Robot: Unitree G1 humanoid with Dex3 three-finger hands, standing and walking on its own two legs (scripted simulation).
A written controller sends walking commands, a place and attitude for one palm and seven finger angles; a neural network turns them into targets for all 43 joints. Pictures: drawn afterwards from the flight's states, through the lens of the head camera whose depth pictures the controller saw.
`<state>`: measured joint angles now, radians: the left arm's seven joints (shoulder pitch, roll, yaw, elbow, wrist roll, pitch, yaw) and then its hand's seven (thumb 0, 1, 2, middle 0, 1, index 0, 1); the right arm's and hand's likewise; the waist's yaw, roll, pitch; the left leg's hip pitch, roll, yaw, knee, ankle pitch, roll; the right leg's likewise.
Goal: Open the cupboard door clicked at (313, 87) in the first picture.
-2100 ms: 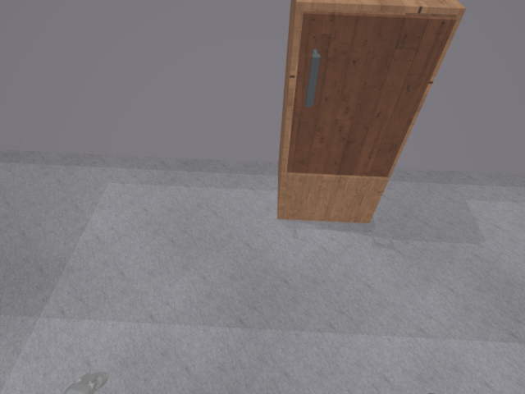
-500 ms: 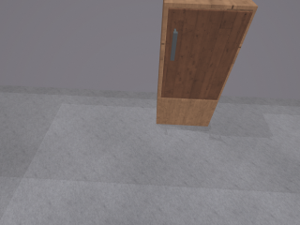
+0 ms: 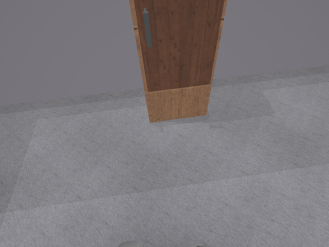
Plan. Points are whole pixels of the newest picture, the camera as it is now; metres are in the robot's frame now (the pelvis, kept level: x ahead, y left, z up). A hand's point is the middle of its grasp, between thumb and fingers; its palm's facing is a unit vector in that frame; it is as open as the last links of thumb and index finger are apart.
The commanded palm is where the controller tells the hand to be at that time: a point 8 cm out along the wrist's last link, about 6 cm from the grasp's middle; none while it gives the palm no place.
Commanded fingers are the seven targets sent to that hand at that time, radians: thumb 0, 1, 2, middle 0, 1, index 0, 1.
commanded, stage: walk to a spot facing it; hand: left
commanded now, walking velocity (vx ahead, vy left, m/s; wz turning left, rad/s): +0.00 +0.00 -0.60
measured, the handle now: (147, 27) +1.00 +0.17 +0.02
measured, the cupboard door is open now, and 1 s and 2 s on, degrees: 0 0 0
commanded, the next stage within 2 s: turn to face it in 1.42 s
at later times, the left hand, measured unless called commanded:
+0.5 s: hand out of the picture +0.07 +0.24 -0.15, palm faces -0.18 -0.96 -0.23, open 7.4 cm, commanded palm none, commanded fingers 0.00 0.90 0.90 -0.20 -0.30 -0.20 -0.30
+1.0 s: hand (137, 222) +0.20 +0.11 -0.14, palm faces -0.63 -0.76 -0.15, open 7.4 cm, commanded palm none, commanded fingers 0.00 0.90 0.90 -0.20 -0.30 -0.20 -0.30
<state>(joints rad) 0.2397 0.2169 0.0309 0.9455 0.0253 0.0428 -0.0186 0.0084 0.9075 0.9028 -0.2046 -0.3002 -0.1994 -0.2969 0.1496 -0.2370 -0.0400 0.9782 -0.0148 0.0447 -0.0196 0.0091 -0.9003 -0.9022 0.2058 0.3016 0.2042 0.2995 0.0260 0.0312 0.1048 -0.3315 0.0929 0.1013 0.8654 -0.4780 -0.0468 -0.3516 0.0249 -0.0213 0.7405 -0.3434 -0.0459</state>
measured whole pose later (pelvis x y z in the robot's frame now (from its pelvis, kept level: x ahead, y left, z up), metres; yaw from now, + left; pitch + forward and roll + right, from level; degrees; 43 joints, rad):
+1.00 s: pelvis +0.01 +0.02 +0.02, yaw -37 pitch +1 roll -1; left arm 0.15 0.22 0.07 0.94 0.03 0.07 -0.07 0.01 0.91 0.90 -0.20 -0.30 -0.19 -0.30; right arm 0.47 -0.18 -0.04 1.04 -0.03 -0.05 -0.02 0.01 -0.90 -0.90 0.20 0.30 0.20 0.30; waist -0.06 -0.02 0.06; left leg 0.00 0.13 0.33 0.40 -0.38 -0.05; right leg -0.52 -0.10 -0.09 0.82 -0.28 0.04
